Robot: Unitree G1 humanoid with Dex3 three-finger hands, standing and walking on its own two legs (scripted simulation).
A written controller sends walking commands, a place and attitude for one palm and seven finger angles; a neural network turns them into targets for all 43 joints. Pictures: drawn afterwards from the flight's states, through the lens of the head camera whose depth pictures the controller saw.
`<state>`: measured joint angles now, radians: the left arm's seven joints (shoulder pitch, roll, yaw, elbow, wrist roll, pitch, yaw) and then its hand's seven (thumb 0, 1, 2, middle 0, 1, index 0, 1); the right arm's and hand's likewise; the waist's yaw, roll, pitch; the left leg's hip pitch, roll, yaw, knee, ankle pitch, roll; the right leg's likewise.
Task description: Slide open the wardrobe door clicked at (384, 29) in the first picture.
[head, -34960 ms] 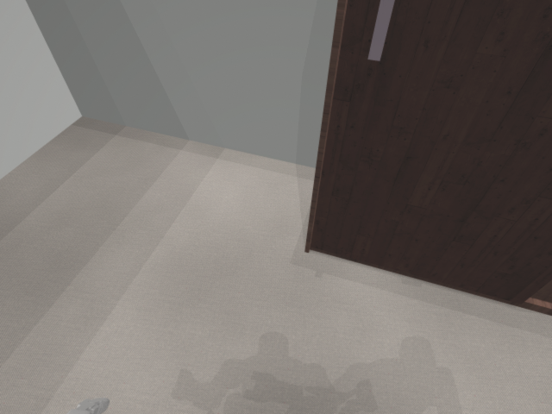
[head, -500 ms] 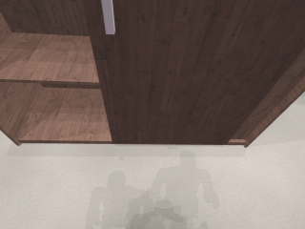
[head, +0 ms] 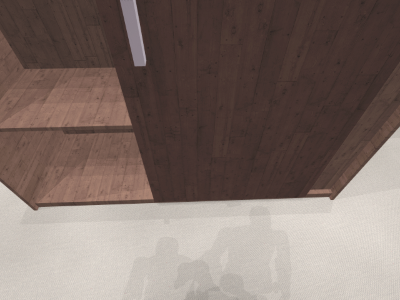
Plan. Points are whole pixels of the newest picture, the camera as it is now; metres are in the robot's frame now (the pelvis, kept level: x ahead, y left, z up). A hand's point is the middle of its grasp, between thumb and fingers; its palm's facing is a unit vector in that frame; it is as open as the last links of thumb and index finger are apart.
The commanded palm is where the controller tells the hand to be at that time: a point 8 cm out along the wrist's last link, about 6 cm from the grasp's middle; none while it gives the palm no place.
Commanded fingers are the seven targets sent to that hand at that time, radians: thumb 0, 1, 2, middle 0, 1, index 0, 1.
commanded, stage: let the arm hang, fingers relaxed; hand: left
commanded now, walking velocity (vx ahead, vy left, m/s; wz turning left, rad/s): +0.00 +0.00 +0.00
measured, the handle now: (135, 29) +0.66 +0.19 +0.21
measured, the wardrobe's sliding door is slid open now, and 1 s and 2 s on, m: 0.65 0.65 0.65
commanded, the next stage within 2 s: look to check the result in 0.26 s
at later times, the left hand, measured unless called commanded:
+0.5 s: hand out of the picture +0.02 +0.18 -0.18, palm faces -0.02 -0.98 -0.21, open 7.4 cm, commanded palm none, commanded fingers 0.00 0.90 0.90 -0.20 -0.30 -0.20 -0.30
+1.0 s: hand out of the picture +0.04 +0.18 -0.18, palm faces -0.02 -0.98 -0.20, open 7.4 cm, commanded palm none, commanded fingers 0.00 0.90 0.90 -0.20 -0.30 -0.20 -0.30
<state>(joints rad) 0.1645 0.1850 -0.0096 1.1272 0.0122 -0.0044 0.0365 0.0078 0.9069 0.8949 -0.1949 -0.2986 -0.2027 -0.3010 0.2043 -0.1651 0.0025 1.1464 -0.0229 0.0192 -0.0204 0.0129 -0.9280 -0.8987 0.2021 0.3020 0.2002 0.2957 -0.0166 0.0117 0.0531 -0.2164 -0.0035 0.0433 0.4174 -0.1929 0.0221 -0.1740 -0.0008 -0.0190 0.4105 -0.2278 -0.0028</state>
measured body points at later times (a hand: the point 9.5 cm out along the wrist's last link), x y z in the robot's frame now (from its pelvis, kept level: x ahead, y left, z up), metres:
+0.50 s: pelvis +0.01 +0.00 +0.00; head +0.04 +0.00 +0.45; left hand +0.03 +0.23 -0.16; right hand +0.03 -0.23 -0.16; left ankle +0.02 +0.10 -0.74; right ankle +0.00 -0.12 -0.74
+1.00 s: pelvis +0.02 +0.00 +0.00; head +0.04 +0.01 +0.45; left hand +0.05 +0.23 -0.16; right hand +0.04 -0.23 -0.16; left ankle +0.02 +0.10 -0.74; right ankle +0.00 -0.12 -0.74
